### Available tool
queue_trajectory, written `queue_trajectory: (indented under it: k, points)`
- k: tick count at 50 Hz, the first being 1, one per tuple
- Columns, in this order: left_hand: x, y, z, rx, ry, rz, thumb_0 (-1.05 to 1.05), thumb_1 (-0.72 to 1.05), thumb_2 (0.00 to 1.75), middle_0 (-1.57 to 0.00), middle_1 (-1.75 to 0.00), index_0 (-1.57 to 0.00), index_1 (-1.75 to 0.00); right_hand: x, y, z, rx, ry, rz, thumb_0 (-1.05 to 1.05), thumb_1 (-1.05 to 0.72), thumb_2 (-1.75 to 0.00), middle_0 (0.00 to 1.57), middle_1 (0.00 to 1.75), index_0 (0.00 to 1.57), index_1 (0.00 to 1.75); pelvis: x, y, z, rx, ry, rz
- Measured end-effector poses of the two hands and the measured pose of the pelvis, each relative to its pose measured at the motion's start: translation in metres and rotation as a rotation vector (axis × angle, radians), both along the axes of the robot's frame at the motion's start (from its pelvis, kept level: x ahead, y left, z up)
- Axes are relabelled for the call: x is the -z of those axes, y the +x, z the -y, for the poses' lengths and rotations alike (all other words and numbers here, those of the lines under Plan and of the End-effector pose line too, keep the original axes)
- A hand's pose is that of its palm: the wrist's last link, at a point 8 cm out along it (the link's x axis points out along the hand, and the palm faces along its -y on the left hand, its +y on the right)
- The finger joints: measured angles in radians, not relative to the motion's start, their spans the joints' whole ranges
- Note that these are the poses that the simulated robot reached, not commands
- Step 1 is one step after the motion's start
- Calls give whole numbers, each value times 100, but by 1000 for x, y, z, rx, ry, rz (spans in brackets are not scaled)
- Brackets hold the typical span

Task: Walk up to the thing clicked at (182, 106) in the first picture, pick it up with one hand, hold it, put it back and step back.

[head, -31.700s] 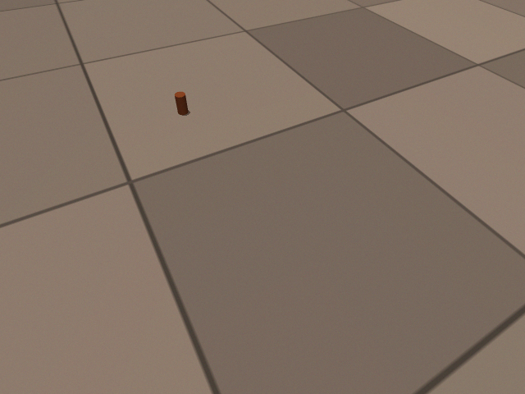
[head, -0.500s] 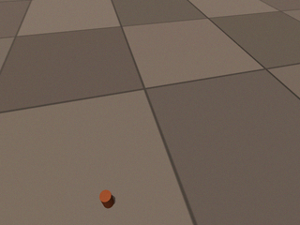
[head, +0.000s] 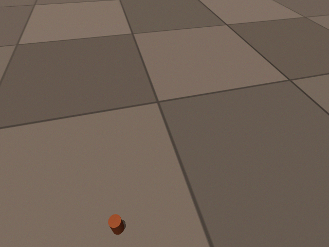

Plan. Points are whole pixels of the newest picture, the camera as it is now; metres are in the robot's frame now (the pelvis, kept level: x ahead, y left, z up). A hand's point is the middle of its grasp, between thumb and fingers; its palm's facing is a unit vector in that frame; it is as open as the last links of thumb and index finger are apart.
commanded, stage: stand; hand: left
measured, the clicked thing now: (116, 224) +0.38 +0.24 -0.71
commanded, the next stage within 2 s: walk up in 0.66 s
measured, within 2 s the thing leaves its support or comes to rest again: neither
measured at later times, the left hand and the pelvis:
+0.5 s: hand out of the picture +0.07 +0.25 -0.15, palm faces -0.01 -0.93 -0.36, open 7.4 cm; pelvis +0.00 -0.01 +0.00, yaw +1 degrees
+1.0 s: hand out of the picture +0.07 +0.30 -0.19, palm faces -0.05 -0.93 -0.38, open 7.4 cm; pelvis -0.08 +0.04 -0.03, yaw +1 degrees
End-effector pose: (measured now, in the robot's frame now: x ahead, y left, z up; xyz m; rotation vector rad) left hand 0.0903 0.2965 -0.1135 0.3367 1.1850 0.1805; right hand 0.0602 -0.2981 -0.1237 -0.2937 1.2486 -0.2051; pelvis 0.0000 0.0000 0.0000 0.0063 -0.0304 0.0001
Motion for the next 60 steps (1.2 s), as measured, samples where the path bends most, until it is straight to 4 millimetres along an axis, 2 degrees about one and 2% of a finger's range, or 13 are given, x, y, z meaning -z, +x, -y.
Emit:
queue_trajectory:
  k: [23,34,39,44,49,51,55,60]
  points:
    - [1,-26,4,-42,7,-36,1,90,90,-20,-30,-20,-30,-2,14,6,-33,-2,23,1,-91,-90,21,30,21,30,-1,-1,8,-17,-2,10]
    - [1,-33,4,-57,7,-43,1,90,90,-20,-30,-20,-30,2,1,9,-33,2,-11,0,-91,-90,21,30,21,30,0,-5,10,-19,-1,4]
    - [6,-37,-4,-64,26,-48,1,90,90,-20,-30,-20,-30,7,-7,14,-26,-21,-36,0,-91,-90,21,30,21,30,6,-25,7,-16,-5,-5]
    - [15,-39,-22,-11,40,-48,1,90,90,-21,-30,-20,-30,6,-30,11,-19,-62,-56,0,-91,-90,20,30,21,30,13,-52,-10,-7,6,-25]
    - [36,-29,-46,26,31,20,1,90,90,-20,-30,-20,-30,6,-74,-2,-10,-127,-93,0,-91,-90,20,30,20,30,29,-77,-33,-27,-5,-40]
    - [40,-29,-50,22,24,43,1,90,90,-20,-30,-20,-30,3,-94,-12,-8,-134,-126,0,-91,-90,20,30,20,30,29,-86,-38,-9,9,-20]
    - [36,-43,-47,34,-1,19,1,90,90,-20,-30,-20,-30,-8,-123,-28,21,-128,-138,0,-91,-90,21,30,21,30,18,-94,-46,-8,-26,-23]
    - [30,-70,-48,48,-12,-8,1,90,90,-20,-30,-20,-30,-11,-131,-37,35,-127,-92,1,-90,-90,21,30,21,30,13,-109,-52,14,-31,-31]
